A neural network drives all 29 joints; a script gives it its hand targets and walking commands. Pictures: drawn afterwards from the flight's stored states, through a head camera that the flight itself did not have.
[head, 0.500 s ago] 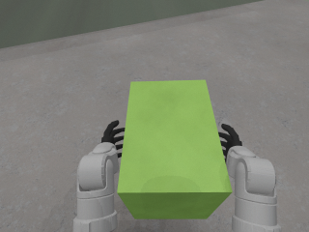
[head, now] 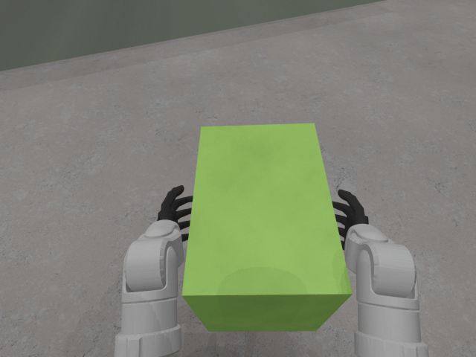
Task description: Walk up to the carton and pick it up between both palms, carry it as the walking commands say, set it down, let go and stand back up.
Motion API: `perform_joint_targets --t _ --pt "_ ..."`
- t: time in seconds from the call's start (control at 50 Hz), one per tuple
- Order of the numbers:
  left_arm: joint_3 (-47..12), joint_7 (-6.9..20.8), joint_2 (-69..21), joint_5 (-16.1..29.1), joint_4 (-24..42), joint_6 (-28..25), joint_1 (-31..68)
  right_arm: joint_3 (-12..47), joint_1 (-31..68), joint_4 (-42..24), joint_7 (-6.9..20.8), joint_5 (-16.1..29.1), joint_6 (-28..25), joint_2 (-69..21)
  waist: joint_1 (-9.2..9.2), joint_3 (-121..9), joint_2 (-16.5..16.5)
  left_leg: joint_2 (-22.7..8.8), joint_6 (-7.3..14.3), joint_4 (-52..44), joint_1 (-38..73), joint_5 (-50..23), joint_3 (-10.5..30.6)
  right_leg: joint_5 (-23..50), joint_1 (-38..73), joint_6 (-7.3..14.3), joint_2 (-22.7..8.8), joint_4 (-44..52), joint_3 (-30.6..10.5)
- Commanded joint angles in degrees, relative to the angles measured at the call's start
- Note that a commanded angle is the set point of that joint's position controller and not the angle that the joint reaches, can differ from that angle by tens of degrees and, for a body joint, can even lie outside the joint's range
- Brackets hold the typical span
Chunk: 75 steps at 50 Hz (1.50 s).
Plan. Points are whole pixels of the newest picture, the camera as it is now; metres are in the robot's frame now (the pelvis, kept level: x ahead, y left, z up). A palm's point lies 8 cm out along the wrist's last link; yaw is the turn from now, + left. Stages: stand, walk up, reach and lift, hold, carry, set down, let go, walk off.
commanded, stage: carry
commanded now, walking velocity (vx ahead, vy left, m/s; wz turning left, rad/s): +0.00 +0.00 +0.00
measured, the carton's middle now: (259, 231) +0.33 +0.00 +0.02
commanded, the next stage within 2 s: none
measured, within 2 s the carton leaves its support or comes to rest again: neither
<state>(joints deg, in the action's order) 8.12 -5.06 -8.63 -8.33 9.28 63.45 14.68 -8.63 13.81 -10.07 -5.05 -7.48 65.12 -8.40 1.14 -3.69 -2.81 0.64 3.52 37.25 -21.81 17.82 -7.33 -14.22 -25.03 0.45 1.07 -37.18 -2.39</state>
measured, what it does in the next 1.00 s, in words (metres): stands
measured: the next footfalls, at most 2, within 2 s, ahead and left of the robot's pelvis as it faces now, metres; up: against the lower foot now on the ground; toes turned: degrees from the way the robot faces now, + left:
none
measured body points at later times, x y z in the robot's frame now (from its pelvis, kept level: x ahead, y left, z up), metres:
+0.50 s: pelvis +0.00 +0.00 +0.00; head +0.00 +0.02 +0.45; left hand +0.30 +0.15 +0.06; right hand +0.30 -0.14 +0.07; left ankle +0.02 +0.08 -0.72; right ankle +0.05 -0.12 -0.72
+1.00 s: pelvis +0.00 +0.00 +0.00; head -0.01 +0.02 +0.45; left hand +0.30 +0.15 +0.05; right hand +0.30 -0.14 +0.06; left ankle +0.02 +0.08 -0.72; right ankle +0.05 -0.12 -0.72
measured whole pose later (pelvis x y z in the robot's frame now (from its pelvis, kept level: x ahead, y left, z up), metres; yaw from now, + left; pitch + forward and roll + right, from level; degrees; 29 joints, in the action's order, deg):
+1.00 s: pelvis +0.00 +0.00 +0.00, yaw +0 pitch +2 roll +0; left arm 8.4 -3.4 -8.4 -9.9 -0.3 52.6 13.7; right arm -8.6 12.4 -1.7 -3.8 -9.6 54.7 -8.2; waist 1.1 -4.5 -2.8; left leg 0.6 3.5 37.2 -21.8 17.8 -7.3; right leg -14.2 -25.0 0.4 1.1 -37.0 -2.4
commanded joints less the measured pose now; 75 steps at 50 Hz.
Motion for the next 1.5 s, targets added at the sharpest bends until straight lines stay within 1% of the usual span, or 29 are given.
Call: perform_joint_targets --t 0.0,0.08,0.1,0.12,0.18,0.26,0.3,0.34,0.46,0.48,0.52,0.56,0.6,0.64,0.7,0.72,0.82,0.84,0.96,0.98,1.0,1.12,1.22,1.24,1.3,1.34,1.38,1.42,1.48 --pt "-41.5 13.3 -50.5 24.1 9.9 -0.7 26.0 42.0 31.6 -11.8 13.9 22.9 -2.6 -49.4 -0.82 -17.8 3.1 -9.0 1.1 -6.7 10.1 -6.0 9.2 13.8 3.4 4.0 -5.1 8.1 -7.9" --pt "-33.3 14.0 -47.8 17.6 -3.1 -4.0 24.9 32.4 28.9 2.9 13.8 14.9 -6.0 -46.9 -0.96 -19.8 3.8 -9.2 1.4 -7.0 11.7 -2.5 9.0 9.3 2.2 3.8 -5.1 8.9 -7.7" --pt "-38.1 13.9 -49.2 21.5 5.3 -3.3 26.2 38.0 30.6 -5.8 13.7 19.1 -5.2 -48.6 -0.81 -18.5 3.4 -8.9 1.4 -7.8 10.4 -1.7 8.4 9.8 2.9 3.6 -5.1 8.7 -7.2" --pt "-33.9 14.0 -48.1 18.0 -1.6 -4.3 23.8 34.6 30.8 -1.7 13.6 16.2 -6.4 -46.6 -0.80 -17.8 0.7 -8.2 1.1 -7.1 10.6 -2.6 8.7 9.5 2.7 3.7 -5.0 9.5 -7.3" --pt "-34.5 13.8 -49.1 18.1 -4.1 -4.9 23.9 33.5 30.7 0.5 13.7 16.2 -7.2 -46.4 -0.92 -15.7 6.7 -8.8 1.0 -9.5 9.8 0.9 9.2 6.6 0.4 3.8 -4.7 9.5 -7.6" --pt "-33.3 13.8 -48.6 16.9 -3.5 -7.8 25.6 33.7 32.9 -0.9 13.5 15.3 -10.0 -47.0 -1.14 -19.0 1.0 -8.4 0.8 -7.2 11.8 -3.7 8.1 11.4 3.5 4.2 -5.5 9.2 -7.8" --pt "-31.8 13.6 -48.0 15.0 -6.5 -8.8 23.2 31.8 29.8 3.3 13.5 14.3 -10.9 -46.2 -1.02 -19.0 4.9 -8.9 1.0 -8.1 12.8 -5.2 9.2 11.4 3.0 3.9 -5.1 8.2 -7.2" --pt "-40.4 13.3 -50.2 22.5 9.0 -7.2 25.7 40.7 30.3 -10.4 13.3 21.4 -9.1 -48.9 -1.02 -20.0 5.5 -9.8 1.2 -6.3 14.0 -11.5 8.6 13.8 3.0 3.8 -4.8 7.3 -5.9" --pt "-33.0 13.5 -46.5 15.6 -4.6 -7.0 21.0 33.4 25.8 2.5 13.3 14.5 -9.1 -45.5 -1.17 -18.5 3.0 -7.4 1.0 -5.7 11.0 -2.6 8.0 11.4 3.8 4.4 -6.0 10.4 -8.3" --pt "-36.9 13.5 -47.9 19.6 3.6 -6.4 23.5 38.4 28.1 -5.5 13.3 18.3 -8.5 -47.1 -1.24 -18.5 1.9 -7.0 0.8 -5.1 11.7 -0.9 7.1 10.2 2.9 4.7 -6.3 11.6 -9.1" --pt "-27.0 13.8 -45.2 11.0 -15.6 -8.7 19.0 28.5 27.6 10.4 13.7 10.5 -10.9 -43.7 -1.34 -16.7 1.0 -7.5 0.5 -6.8 11.0 -1.6 8.4 9.8 2.5 4.5 -6.3 11.0 -8.8" --pt "-36.9 14.0 -48.2 19.7 1.9 -7.9 23.4 37.6 28.5 -5.0 13.3 17.3 -10.1 -46.8 -1.37 -18.6 0.3 -7.2 0.8 -5.3 12.1 -1.2 8.1 10.5 2.1 4.2 -5.8 10.3 -8.7" --pt "-31.5 13.9 -47.3 15.1 -6.2 -10.6 23.9 32.4 31.0 2.3 13.3 13.5 -12.8 -46.0 -1.42 -17.3 1.3 -8.0 1.3 -7.4 10.7 0.2 9.2 8.5 2.2 4.1 -5.6 10.3 -8.0" --pt "-35.7 13.5 -48.6 18.5 2.7 -10.8 25.8 36.1 30.2 -4.6 13.0 16.6 -12.8 -47.3 -1.34 -18.6 2.9 -8.6 1.5 -7.9 11.7 -1.2 8.8 8.7 2.6 4.0 -4.9 9.0 -6.9" --pt "-34.3 13.2 -48.2 16.7 -0.5 -11.3 25.9 33.9 30.1 -0.8 13.2 15.1 -13.2 -46.6 -1.33 -19.0 4.9 -9.2 1.2 -7.9 12.6 -7.0 9.4 12.3 3.1 3.8 -4.8 7.8 -6.6" --pt "-40.0 12.9 -49.3 21.2 9.9 -10.1 26.0 39.7 30.7 -10.4 12.9 19.9 -12.1 -48.6 -1.33 -21.0 3.4 -9.1 1.6 -6.3 12.8 -8.9 8.5 14.6 4.3 3.6 -4.9 7.2 -6.4" --pt "-30.2 13.5 -45.8 12.8 -11.0 -11.0 17.2 30.5 25.1 5.6 12.9 11.5 -13.4 -42.9 -1.18 -19.8 4.2 -7.8 1.1 -6.2 14.0 -7.3 7.5 13.9 3.2 4.1 -5.0 8.3 -7.5" --pt "-36.5 13.4 -46.4 17.9 0.7 -10.3 21.1 35.8 25.4 -3.1 13.0 15.1 -12.5 -44.6 -1.26 -18.7 5.1 -8.9 1.1 -6.6 13.0 -7.9 7.9 13.3 2.2 3.7 -4.9 7.5 -6.5" --pt "-28.5 13.7 -45.8 11.7 -11.2 -13.8 20.4 29.7 30.0 4.4 13.1 10.8 -16.3 -43.4 -1.57 -19.4 0.2 -7.1 1.0 -5.7 12.0 -1.4 7.6 11.3 3.6 4.4 -5.9 10.3 -8.9" --pt "-33.7 13.3 -47.0 15.5 -1.7 -13.5 23.9 33.4 28.9 -1.6 12.9 13.8 -15.7 -44.8 -1.53 -18.2 2.5 -8.0 1.0 -6.8 11.1 -2.1 8.2 10.4 2.6 4.0 -5.4 9.5 -7.5" --pt "-28.9 13.6 -44.9 11.6 -10.6 -14.1 19.9 29.9 27.2 5.7 13.0 10.4 -16.5 -43.1 -1.28 -17.0 2.9 -6.8 0.5 -6.6 10.7 -1.2 7.7 9.5 2.3 4.3 -5.8 10.9 -8.7" --pt "-34.6 12.7 -46.4 15.9 0.5 -15.0 22.5 34.6 27.9 -2.9 12.6 14.4 -17.2 -44.9 -1.36 -19.7 1.5 -8.3 1.1 -7.2 11.8 -3.6 8.4 10.8 4.1 3.7 -5.2 9.1 -6.8" --pt "-27.7 13.1 -43.4 9.8 -13.5 -17.0 18.4 27.2 22.6 10.9 12.5 7.5 -19.2 -41.3 -1.42 -17.7 3.3 -9.1 1.1 -8.3 12.7 -3.4 9.1 8.5 2.2 4.1 -4.8 9.2 -6.4" --pt "-34.1 12.7 -45.5 14.9 -1.4 -16.5 22.3 33.4 26.3 -0.9 12.5 12.9 -18.8 -43.6 -1.21 -17.4 5.2 -9.3 1.3 -9.3 11.6 -2.8 9.2 7.0 2.8 3.4 -4.5 8.7 -5.7" --pt "-27.8 12.9 -44.1 10.4 -11.7 -18.1 21.4 28.3 28.0 7.4 12.5 9.1 -20.6 -42.4 -1.32 -18.4 2.1 -7.7 0.8 -7.5 11.3 -3.1 7.9 11.1 4.6 3.8 -5.1 9.5 -6.7" --pt "-30.2 12.5 -44.7 11.7 -7.5 -18.2 20.9 29.7 26.8 4.2 12.5 10.6 -20.6 -42.5 -1.52 -20.0 4.8 -8.0 0.7 -7.5 12.2 -6.4 8.4 14.1 4.8 4.1 -5.6 8.7 -7.2" --pt "-39.3 12.1 -47.5 19.1 7.3 -16.2 24.0 38.5 28.9 -10.1 12.1 17.5 -18.3 -44.7 -1.52 -19.8 5.2 -8.9 1.1 -7.1 13.9 -8.3 8.0 12.7 3.2 3.6 -4.7 7.3 -6.3" --pt "-31.5 12.3 -45.3 12.7 -6.8 -16.0 19.8 31.0 26.1 2.5 12.3 11.5 -18.2 -42.2 -1.40 -19.7 4.8 -10.3 1.8 -9.3 13.7 -8.1 9.7 9.2 3.9 3.5 -4.0 6.7 -5.0" --pt "-30.0 12.4 -44.0 11.1 -10.0 -15.5 19.1 29.4 23.8 7.3 12.4 9.8 -17.6 -41.9 -1.40 -18.4 3.8 -8.2 1.0 -7.8 12.9 -4.8 8.0 10.3 3.2 4.4 -4.9 9.1 -6.8"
